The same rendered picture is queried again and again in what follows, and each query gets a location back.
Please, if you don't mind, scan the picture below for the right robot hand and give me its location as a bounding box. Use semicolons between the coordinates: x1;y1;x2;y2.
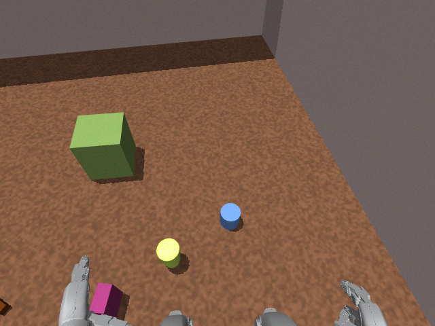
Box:
334;280;388;326

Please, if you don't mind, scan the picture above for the left robot hand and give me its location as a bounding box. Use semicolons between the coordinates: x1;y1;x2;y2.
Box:
58;255;134;326

